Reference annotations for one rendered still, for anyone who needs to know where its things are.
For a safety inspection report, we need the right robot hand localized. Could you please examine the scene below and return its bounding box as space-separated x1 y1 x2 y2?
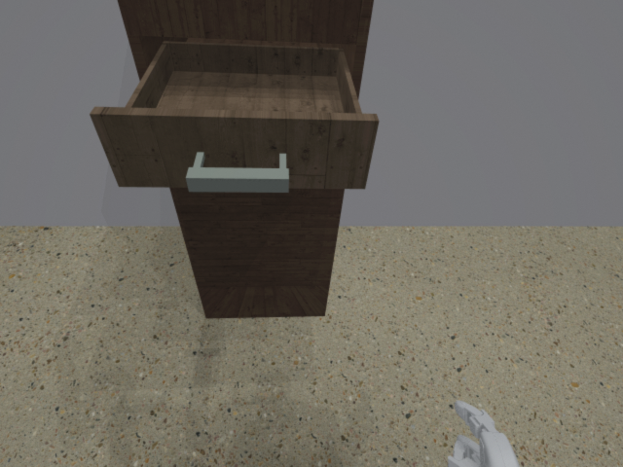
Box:
448 401 520 467

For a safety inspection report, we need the drawer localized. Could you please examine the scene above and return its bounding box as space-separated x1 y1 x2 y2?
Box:
90 41 379 189

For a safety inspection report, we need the cabinet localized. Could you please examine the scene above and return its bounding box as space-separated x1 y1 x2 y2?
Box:
118 0 374 318

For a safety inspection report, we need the handle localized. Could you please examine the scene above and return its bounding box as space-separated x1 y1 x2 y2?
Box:
186 152 289 193

